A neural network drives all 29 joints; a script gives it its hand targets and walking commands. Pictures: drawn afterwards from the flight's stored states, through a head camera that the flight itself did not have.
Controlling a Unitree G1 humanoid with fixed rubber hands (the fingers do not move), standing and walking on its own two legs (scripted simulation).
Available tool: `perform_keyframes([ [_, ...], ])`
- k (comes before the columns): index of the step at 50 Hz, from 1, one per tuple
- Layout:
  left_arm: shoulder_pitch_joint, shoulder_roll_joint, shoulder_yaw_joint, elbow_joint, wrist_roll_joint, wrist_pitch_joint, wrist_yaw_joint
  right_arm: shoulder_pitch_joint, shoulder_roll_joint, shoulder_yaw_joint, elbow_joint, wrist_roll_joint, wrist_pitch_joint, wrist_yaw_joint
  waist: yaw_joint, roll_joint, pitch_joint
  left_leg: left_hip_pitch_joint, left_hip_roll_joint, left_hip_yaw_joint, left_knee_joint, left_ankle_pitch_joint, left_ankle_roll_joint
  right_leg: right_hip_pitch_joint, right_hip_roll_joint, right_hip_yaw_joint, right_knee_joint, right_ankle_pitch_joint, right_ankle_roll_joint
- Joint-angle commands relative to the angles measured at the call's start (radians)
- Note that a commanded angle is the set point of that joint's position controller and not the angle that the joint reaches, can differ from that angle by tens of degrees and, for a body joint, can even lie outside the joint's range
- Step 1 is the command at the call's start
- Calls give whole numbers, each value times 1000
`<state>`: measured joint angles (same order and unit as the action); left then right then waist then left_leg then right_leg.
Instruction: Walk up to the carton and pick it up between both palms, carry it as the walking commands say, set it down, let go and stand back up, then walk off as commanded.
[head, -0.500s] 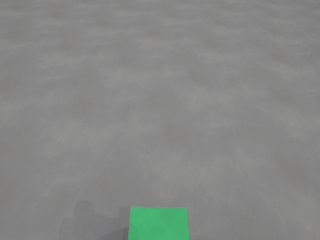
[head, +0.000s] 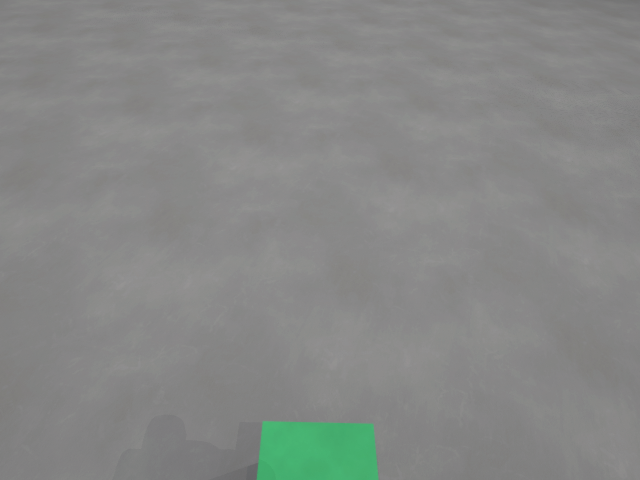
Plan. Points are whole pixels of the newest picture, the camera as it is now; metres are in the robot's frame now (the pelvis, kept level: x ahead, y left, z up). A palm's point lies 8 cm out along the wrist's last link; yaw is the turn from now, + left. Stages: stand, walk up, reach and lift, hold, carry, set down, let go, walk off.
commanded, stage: walk up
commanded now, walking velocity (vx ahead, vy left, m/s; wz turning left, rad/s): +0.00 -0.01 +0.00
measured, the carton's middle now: (315, 476) +0.31 -0.01 -0.62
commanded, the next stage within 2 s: none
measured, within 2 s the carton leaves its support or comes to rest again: neither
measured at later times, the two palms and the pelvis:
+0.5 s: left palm out of the picture -0.07 +0.21 -0.15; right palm out of the picture -0.04 -0.21 -0.14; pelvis -0.02 +0.00 +0.00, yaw +0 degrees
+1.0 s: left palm out of the picture -0.08 +0.20 -0.15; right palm out of the picture -0.04 -0.22 -0.14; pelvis -0.03 +0.00 +0.00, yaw +0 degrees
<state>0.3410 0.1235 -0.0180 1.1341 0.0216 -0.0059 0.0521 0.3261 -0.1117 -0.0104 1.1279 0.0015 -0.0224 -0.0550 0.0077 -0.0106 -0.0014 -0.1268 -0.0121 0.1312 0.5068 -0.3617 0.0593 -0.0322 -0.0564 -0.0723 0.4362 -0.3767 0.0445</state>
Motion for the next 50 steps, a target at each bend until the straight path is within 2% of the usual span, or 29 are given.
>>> perform_keyframes([
  [1,93,80,8,-1,-5,1,2,59,-79,-13,-23,-3,-12,0,-9,29,97,24,151,-106,-85,591,-8,-143,-78,22,-37,429,-41],
  [2,122,82,22,-17,-7,7,5,104,-76,-3,-42,2,-8,5,-25,41,70,50,175,-138,-85,726,-19,-119,-66,-20,16,349,-23],
  [3,125,60,12,9,-8,9,6,70,-77,-12,-21,5,-7,2,5,56,66,48,170,-134,-71,667,9,-130,-70,20,-27,371,-37],
  [7,125,70,9,-5,11,5,6,92,-83,-13,-28,-6,-1,-4,-10,2,137,-14,166,-132,-89,460,8,-129,-84,28,-57,324,-42],
  [8,121,97,24,-3,8,9,7,41,-101,-18,-37,-1,-3,4,16,-38,195,-84,172,-155,-109,418,14,-120,-74,6,-53,306,-36],
  [9,137,70,11,-4,-1,8,1,73,-93,-16,-7,-4,3,-3,13,38,157,-56,149,-126,-117,348,6,-137,-94,50,-78,284,-44],
  [11,129,107,17,-23,-4,3,4,66,-58,-11,-24,-3,9,5,8,-51,164,-61,141,-141,-119,393,17,-127,-84,37,-63,321,-45],
  [14,84,93,8,-9,3,5,-2,57,-85,-8,-18,2,10,6,-15,57,179,-22,153,-138,-107,468,6,-156,-83,47,-69,330,-48],
  [16,122,96,11,-13,3,2,-1,89,-95,-12,-41,7,9,8,-27,22,148,8,143,-137,-112,470,3,-154,-96,44,-64,338,-44],
  [17,132,110,11,8,1,-3,4,65,-117,-20,-17,-2,2,6,4,19,94,28,160,-150,-116,454,15,-135,-92,44,-79,290,-51],
  [18,122,81,12,-12,3,-8,7,108,-76,-15,-29,0,-3,9,-12,-25,60,33,154,-148,-108,437,16,-108,-89,24,-77,303,-42],
  [19,118,72,19,6,2,-3,2,99,-100,-11,-25,5,-10,5,-18,37,98,-7,173,-168,-104,449,26,-126,-88,42,-73,288,-49],
  [24,155,77,14,-5,-2,3,1,72,-90,-17,-35,6,-6,2,20,52,105,-25,168,-164,-142,394,28,-114,-90,29,-66,252,-36],
  [26,154,127,20,-9,9,-11,0,27,-132,-29,-45,0,-16,2,35,-22,81,-14,153,-141,-84,593,15,-110,-93,28,-41,411,-57],
  [27,157,120,20,-15,0,-8,-3,48,-124,-20,-44,1,-21,2,19,30,75,-7,161,-145,-103,623,10,-107,-93,24,-35,384,-51],
  [29,168,98,23,-9,-4,1,4,87,-98,-14,-36,4,-18,9,19,7,70,-8,178,-160,-85,647,13,-85,-80,16,-28,353,-33],
  [31,192,72,30,-13,-2,23,2,74,-114,-31,-70,-3,-17,7,16,27,173,6,261,-236,-146,638,-3,-186,-40,-25,33,109,-6],
  [32,191,36,17,7,3,22,8,56,-105,-24,-62,-1,-12,12,-3,10,115,52,235,-209,-104,524,30,-183,-56,-5,-19,188,-19],
  [33,188,74,17,0,-4,14,-1,48,-146,-30,-70,2,-15,7,13,112,101,12,229,-205,-110,597,33,-167,-43,-24,18,196,-29],
  [34,160,104,23,-32,-4,15,3,71,-94,-17,-73,5,-10,7,8,45,101,14,236,-218,-103,637,25,-132,-59,-12,-1,219,-27],
  [36,150,52,-3,-35,-5,0,-10,79,-109,-20,-58,10,-2,4,9,83,51,6,156,-132,-83,607,19,-113,-86,20,-49,374,-33],
  [37,130,95,15,-20,3,5,-5,65,-137,-28,-56,7,-4,3,15,20,156,-41,154,-128,-90,491,16,-142,-96,25,-65,365,-36],
  [39,149,57,11,-28,-2,9,0,91,-80,-12,-63,9,-4,3,-17,42,111,4,148,-119,-95,507,18,-159,-86,39,-44,355,-32],
  [41,138,88,21,-37,1,5,0,66,-93,-13,-63,5,1,7,1,4,150,-27,156,-145,-110,376,22,-170,-87,32,-66,273,-41],
  [44,144,103,19,-20,-2,3,1,50,-103,-17,-90,0,-8,11,9,-63,114,-10,164,-155,-111,402,15,-136,-82,44,-82,310,-40],
  [46,155,75,16,1,-6,8,-2,43,-99,-9,-70,-6,-12,16,-1,21,161,-70,176,-176,-139,308,17,-129,-79,52,-80,264,-37],
  [47,151,73,16,-16,-4,14,3,68,-83,-11,-69,6,-8,15,0,-55,229,-62,176,-161,-147,328,16,-194,-71,48,-79,247,-33],
  [48,148,92,30,-16,-5,17,2,58,-82,-5,-64,6,-7,15,2,-7,182,-79,193,-210,-157,340,7,-146,-58,25,-74,215,-24],
  [50,162,94,16,11,-3,7,-14,40,-133,-17,-70,1,-7,12,19,74,90,-28,155,-144,-147,236,20,-134,-94,38,-102,239,-41],
])
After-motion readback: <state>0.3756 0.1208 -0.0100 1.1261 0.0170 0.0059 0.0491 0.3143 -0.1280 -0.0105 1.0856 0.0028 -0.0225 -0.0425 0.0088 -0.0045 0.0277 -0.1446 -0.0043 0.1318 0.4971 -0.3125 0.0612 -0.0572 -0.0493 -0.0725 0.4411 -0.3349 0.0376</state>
